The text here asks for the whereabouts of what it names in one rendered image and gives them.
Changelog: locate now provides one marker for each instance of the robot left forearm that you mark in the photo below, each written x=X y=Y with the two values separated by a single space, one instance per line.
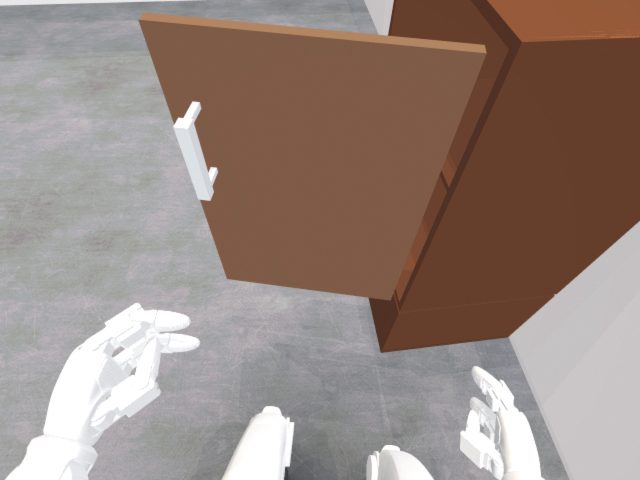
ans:
x=55 y=458

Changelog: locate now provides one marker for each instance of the left robot thigh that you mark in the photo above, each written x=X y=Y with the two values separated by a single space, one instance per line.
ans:
x=264 y=449

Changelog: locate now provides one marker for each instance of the left robot hand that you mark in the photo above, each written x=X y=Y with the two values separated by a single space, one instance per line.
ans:
x=78 y=408

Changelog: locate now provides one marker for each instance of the right robot hand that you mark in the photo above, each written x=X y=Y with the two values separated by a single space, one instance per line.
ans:
x=508 y=444

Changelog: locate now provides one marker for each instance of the robot thigh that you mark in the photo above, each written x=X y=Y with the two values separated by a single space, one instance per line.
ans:
x=264 y=449
x=395 y=465

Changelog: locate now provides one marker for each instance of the right robot thigh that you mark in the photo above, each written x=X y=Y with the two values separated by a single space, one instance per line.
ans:
x=395 y=465

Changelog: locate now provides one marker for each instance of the cupboard door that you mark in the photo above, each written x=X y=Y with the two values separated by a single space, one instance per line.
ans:
x=328 y=144

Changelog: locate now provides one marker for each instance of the handle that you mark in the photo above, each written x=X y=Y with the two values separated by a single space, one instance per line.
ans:
x=190 y=146

